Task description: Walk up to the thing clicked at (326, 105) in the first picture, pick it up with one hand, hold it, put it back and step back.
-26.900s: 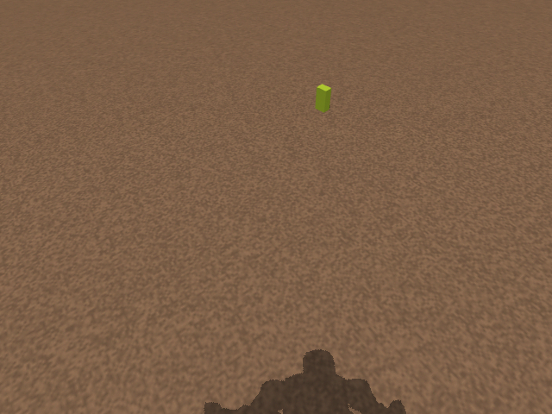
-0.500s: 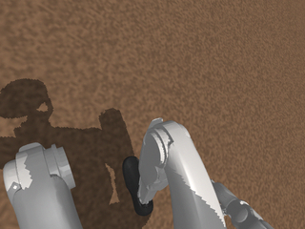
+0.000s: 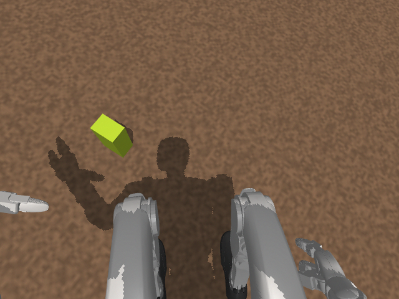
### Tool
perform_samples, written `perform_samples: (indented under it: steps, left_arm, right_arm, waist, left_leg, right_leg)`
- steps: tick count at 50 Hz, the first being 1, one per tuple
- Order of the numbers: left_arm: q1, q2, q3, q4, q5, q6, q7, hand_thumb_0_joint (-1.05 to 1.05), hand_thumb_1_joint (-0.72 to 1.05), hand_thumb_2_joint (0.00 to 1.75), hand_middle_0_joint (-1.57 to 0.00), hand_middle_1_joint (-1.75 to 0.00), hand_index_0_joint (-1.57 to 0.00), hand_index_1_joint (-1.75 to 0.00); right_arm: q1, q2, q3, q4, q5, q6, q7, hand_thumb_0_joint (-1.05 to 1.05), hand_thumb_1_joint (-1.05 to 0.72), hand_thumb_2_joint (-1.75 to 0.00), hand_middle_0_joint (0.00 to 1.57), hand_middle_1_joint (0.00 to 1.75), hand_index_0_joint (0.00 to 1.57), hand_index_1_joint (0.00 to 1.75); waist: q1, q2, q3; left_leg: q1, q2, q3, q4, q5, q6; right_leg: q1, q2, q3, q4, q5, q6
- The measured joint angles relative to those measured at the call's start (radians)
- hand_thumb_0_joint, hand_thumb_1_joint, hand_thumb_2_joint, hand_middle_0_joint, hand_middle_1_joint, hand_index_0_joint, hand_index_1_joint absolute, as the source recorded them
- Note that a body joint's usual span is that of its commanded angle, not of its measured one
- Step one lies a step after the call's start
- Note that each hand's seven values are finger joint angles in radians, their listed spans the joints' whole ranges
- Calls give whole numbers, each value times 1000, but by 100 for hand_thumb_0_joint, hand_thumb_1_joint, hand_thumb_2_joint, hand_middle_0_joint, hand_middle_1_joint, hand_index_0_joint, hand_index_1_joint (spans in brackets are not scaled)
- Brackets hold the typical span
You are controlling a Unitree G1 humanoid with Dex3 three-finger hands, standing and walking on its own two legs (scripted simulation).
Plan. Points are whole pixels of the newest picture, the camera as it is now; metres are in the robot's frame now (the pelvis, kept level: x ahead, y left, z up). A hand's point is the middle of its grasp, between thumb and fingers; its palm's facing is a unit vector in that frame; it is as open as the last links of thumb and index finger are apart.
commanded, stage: home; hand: left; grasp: from the side
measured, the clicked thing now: (113, 137) +0.53 +0.27 -0.35
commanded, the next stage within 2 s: none
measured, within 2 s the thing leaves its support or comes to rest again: neither
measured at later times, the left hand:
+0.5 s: hand out of the picture +0.27 +0.25 +0.13, palm faces +0.25 -0.88 -0.40, open 17.4 cm
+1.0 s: hand out of the picture +0.22 +0.20 +0.24, palm faces +0.23 -0.92 -0.30, open 17.4 cm
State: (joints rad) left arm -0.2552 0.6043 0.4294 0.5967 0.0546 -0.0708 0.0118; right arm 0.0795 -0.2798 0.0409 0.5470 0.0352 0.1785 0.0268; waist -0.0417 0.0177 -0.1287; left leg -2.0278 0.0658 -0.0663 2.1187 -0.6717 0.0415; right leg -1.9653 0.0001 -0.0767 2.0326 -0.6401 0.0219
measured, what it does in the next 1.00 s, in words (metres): rises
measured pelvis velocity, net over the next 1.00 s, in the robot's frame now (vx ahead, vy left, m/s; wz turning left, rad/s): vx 0.08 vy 0.00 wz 0.12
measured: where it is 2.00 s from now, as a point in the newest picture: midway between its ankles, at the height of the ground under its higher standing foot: (195, 284)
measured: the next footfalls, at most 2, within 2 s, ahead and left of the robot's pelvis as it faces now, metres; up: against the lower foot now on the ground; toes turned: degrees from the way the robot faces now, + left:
none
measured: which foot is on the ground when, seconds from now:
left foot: down 0.00-1.00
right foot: down 0.00-1.00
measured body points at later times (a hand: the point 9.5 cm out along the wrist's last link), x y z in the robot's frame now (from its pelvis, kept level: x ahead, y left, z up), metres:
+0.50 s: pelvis +0.06 -0.01 +0.22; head +0.16 +0.02 +0.66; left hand +0.26 +0.30 +0.15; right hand +0.24 -0.26 +0.14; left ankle +0.08 +0.11 -0.39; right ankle +0.10 -0.13 -0.39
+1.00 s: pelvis +0.08 +0.00 +0.29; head +0.10 +0.00 +0.74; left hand +0.21 +0.25 +0.26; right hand +0.28 -0.22 +0.23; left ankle +0.08 +0.11 -0.39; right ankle +0.10 -0.13 -0.39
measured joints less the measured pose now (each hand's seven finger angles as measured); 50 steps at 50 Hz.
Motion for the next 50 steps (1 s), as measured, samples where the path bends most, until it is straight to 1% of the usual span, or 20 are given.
perform_samples:
  steps: [3,5,9,13,19,26,32,38,43,46,50]
  left_arm:
    - [74,-62,-44,-95,-5,35,24,-1,-48,9,-7,-6,-7,-7]
    - [111,-91,-69,-130,-9,53,42,-1,-47,9,-7,-6,-7,-7]
    - [173,-132,-107,-163,-21,91,78,-1,-48,9,-7,-6,-7,-6]
    - [231,-169,-147,-180,-33,129,107,-1,-48,9,-7,-6,-7,-6]
    - [306,-237,-212,-189,-45,185,135,-1,-50,7,-6,-6,-6,-6]
    - [425,-306,-297,-276,-59,248,162,-1,-52,6,-6,-5,-6,-6]
    - [557,-351,-368,-397,-71,300,178,-1,-53,6,-6,-5,-6,-5]
    - [687,-380,-431,-549,-76,335,178,-1,-53,6,-6,-5,-6,-5]
    - [740,-394,-453,-621,-75,341,165,-1,-54,6,-6,-5,-6,-5]
    - [750,-397,-452,-632,-73,338,155,-1,-54,6,-6,-5,-6,-5]
    - [742,-399,-444,-609,-67,331,147,-1,-53,6,-6,-5,-6,-5]
  right_arm:
    - [-3,16,-6,-17,14,-21,-24,0,-89,-90,21,30,21,30]
    - [-3,26,-7,-23,19,-38,-43,0,-89,-90,21,30,21,30]
    - [4,36,-13,-31,19,-71,-77,0,-89,-90,21,30,21,30]
    - [24,32,-23,-31,17,-108,-105,0,-89,-90,21,30,21,30]
    - [69,26,-33,-20,13,-152,-134,0,-89,-90,21,30,21,30]
    - [147,36,-29,-18,14,-176,-164,0,-89,-90,21,30,20,30]
    - [200,53,-21,-37,14,-191,-188,0,-89,-90,21,30,20,30]
    - [227,65,-14,-60,7,-216,-206,1,-89,-90,21,30,20,30]
    - [217,74,-6,-76,-1,-236,-209,1,-89,-90,21,30,20,30]
    - [206,76,-1,-83,-7,-250,-206,1,-89,-90,21,30,21,30]
    - [192,75,2,-86,-16,-267,-204,1,-89,-90,21,30,21,30]
  waist:
    - [6,-7,-3]
    - [6,-14,-8]
    - [3,-18,-25]
    - [1,-13,-38]
    - [-7,-5,-46]
    - [-14,-3,-46]
    - [-18,14,-44]
    - [-7,34,-47]
    - [9,38,-31]
    - [18,32,-15]
    - [25,22,8]
  left_leg:
    - [94,-3,7,-94,7,-15]
    - [163,-6,11,-162,13,-24]
    - [304,-11,13,-298,26,-40]
    - [456,-12,15,-426,37,-47]
    - [686,-12,23,-614,65,-50]
    - [947,-14,32,-818,106,-49]
    - [1149,-17,43,-974,144,-45]
    - [1288,-22,54,-1075,169,-38]
    - [1350,-27,57,-1115,182,-37]
    - [1369,-29,57,-1130,190,-38]
    - [1379,-31,55,-1139,198,-41]
  right_leg:
    - [85,-3,3,-80,1,-12]
    - [148,-5,4,-139,2,-20]
    - [284,-8,1,-263,6,-32]
    - [435,-7,-1,-388,14,-36]
    - [666,-4,1,-576,42,-35]
    - [929,-2,3,-785,86,-30]
    - [1132,-1,9,-947,129,-23]
    - [1270,-4,18,-1051,157,-16]
    - [1331,-8,20,-1089,169,-13]
    - [1349,-10,20,-1099,174,-14]
    - [1358,-11,17,-1105,178,-17]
